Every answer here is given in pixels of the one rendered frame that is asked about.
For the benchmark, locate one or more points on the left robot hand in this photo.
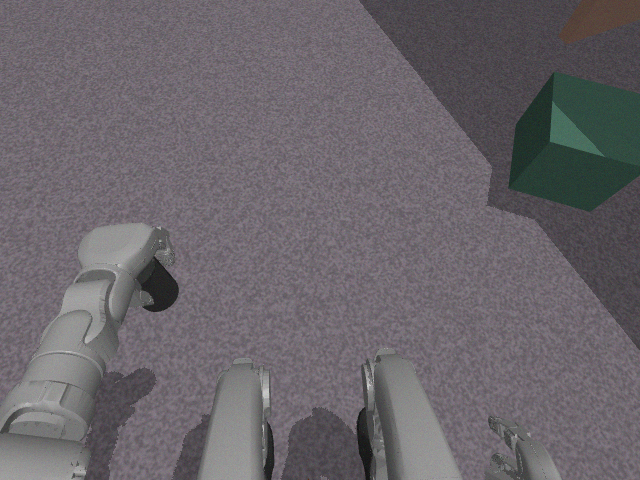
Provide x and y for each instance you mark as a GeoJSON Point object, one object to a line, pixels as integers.
{"type": "Point", "coordinates": [129, 246]}

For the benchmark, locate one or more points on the right robot hand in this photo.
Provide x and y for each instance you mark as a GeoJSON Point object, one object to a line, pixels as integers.
{"type": "Point", "coordinates": [533, 460]}

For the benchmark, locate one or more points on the left robot arm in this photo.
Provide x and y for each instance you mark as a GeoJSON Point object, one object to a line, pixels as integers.
{"type": "Point", "coordinates": [43, 418]}

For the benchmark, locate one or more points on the right robot foot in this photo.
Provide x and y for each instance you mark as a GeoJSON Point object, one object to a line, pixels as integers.
{"type": "Point", "coordinates": [365, 450]}

